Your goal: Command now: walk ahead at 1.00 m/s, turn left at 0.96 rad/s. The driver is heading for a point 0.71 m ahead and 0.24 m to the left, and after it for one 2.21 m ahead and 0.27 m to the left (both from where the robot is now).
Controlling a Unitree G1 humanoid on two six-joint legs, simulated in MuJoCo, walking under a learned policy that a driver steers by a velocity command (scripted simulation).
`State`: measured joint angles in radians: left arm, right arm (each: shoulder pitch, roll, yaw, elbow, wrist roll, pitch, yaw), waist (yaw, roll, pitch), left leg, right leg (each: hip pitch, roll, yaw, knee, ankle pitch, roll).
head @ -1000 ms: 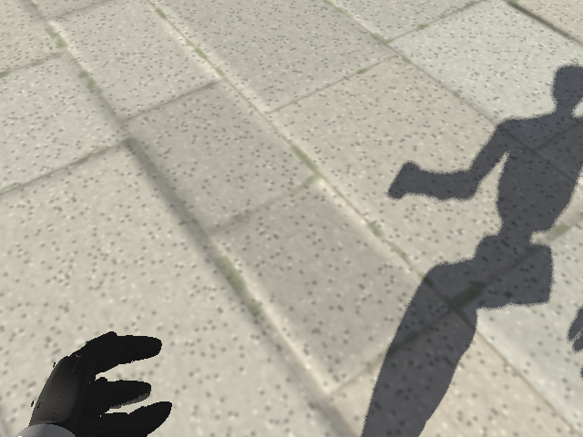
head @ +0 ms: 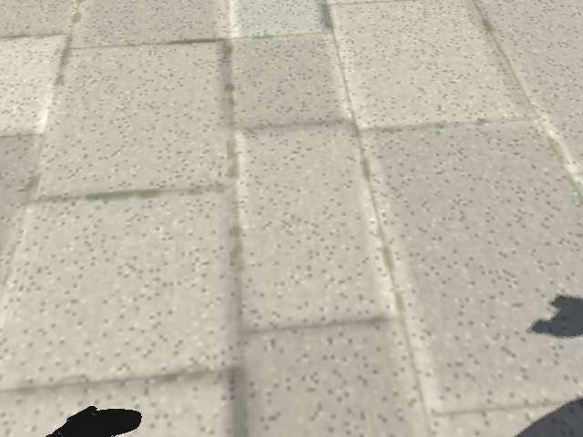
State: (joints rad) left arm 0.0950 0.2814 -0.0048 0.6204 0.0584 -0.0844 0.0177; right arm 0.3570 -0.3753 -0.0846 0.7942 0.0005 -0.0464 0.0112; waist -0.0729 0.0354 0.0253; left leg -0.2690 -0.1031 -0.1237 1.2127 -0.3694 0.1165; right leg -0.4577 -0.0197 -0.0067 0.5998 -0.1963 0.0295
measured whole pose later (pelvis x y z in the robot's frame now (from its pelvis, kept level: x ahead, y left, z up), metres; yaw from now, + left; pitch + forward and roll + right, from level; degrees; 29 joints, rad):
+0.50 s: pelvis +0.43 +0.06 -0.01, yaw +30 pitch +0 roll +1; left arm 0.22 0.22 -0.01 0.68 0.04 -0.08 0.01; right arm 0.27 -0.34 -0.06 0.74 -0.02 0.00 0.01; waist 0.01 0.02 0.09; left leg -0.35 -0.22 0.03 0.61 -0.25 0.19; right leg -0.42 -0.08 0.06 1.42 -0.40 0.06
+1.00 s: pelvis +0.68 +0.12 +0.01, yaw +35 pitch +1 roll +1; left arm 0.24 0.26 0.06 0.66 -0.01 0.00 0.00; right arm 0.05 -0.26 -0.04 0.66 0.00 0.01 -0.03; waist 0.05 -0.01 0.09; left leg -0.49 -0.07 -0.15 0.88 -0.42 -0.04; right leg -0.42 0.14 0.19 0.43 -0.02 -0.03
